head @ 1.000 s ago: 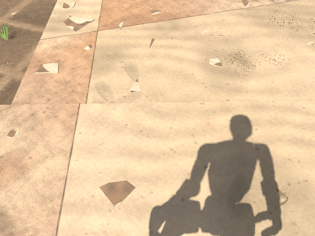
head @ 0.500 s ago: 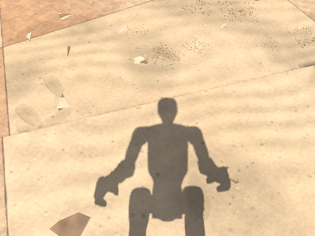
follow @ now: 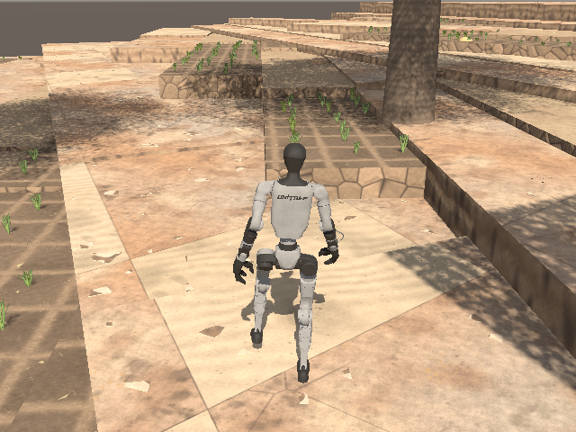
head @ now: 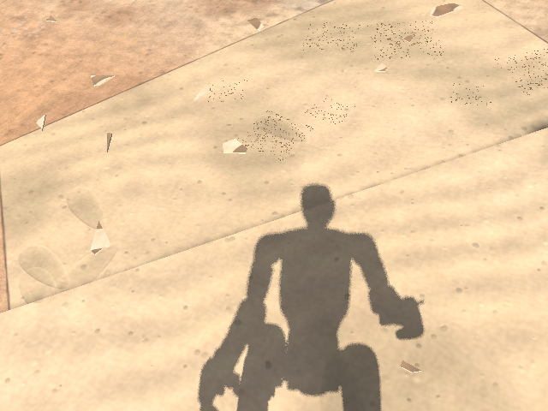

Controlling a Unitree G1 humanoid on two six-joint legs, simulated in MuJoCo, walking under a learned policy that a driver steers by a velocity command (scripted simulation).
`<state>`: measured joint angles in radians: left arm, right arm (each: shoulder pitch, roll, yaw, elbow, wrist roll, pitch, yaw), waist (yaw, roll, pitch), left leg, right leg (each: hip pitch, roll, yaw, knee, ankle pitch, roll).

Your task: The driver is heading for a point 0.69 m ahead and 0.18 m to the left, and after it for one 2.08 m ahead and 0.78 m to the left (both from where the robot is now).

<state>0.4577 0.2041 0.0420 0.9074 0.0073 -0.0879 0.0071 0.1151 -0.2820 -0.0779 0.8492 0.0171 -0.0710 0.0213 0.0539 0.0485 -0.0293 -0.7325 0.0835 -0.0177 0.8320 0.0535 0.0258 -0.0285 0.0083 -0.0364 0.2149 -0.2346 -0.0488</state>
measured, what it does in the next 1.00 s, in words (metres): walks ahead, turning left: left foot, then right foot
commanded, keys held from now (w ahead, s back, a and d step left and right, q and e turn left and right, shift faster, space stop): w+q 0.56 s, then w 0.24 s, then no key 0.20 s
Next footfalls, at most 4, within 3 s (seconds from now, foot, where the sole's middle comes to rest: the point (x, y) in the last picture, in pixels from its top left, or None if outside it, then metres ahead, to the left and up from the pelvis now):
0.26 left None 0.32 0.14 -0.79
0.70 right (320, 355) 0.66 0.01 -0.79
1.14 left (220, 354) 0.66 0.27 -0.79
2.86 right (264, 239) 1.04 0.18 -0.79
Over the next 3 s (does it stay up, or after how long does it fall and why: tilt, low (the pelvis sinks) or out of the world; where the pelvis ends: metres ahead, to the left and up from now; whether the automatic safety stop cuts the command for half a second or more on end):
stays up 0.93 0.24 -0.02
